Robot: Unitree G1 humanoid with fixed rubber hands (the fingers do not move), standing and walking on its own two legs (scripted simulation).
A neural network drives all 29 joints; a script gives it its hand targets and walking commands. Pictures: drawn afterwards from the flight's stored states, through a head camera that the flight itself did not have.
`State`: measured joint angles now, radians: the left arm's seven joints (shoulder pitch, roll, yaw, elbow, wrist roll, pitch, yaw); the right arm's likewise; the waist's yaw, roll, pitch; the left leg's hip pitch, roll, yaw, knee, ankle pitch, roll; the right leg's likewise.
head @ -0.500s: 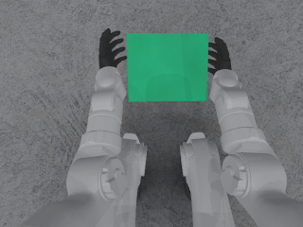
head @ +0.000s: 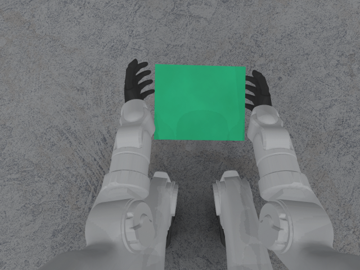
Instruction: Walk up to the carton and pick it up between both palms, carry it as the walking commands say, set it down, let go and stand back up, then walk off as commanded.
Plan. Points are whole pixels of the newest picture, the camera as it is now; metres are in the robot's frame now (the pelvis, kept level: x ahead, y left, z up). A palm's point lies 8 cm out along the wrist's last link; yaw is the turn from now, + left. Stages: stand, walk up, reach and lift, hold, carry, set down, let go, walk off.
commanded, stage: reach and lift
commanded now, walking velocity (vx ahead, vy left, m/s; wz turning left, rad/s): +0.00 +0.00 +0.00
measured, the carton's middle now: (194, 108) +0.47 -0.01 -0.17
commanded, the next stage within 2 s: none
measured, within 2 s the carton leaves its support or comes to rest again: neither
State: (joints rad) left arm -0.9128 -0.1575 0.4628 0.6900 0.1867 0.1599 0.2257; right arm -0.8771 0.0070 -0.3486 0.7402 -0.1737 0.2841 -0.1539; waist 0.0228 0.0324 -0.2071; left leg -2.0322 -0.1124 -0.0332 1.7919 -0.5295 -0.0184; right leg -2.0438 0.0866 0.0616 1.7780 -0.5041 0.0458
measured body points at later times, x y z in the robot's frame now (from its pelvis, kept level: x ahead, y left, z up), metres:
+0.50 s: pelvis +0.02 +0.00 +0.06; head +0.22 -0.01 +0.46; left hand +0.46 +0.12 +0.01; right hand +0.45 -0.15 -0.02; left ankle +0.10 +0.11 -0.45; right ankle +0.11 -0.12 -0.45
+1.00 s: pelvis +0.04 +0.00 +0.13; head +0.20 -0.02 +0.55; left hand +0.44 +0.13 +0.08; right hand +0.44 -0.14 +0.06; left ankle +0.10 +0.11 -0.45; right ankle +0.11 -0.12 -0.45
